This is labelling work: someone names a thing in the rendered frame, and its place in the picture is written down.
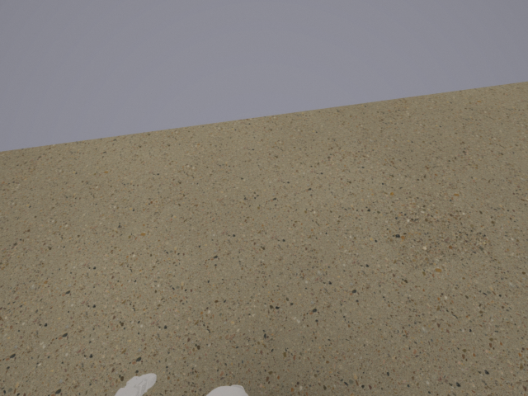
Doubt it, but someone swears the left robot hand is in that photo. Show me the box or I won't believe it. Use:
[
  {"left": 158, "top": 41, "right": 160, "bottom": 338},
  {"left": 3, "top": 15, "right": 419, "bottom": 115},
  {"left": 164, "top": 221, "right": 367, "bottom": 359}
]
[{"left": 115, "top": 373, "right": 157, "bottom": 396}]

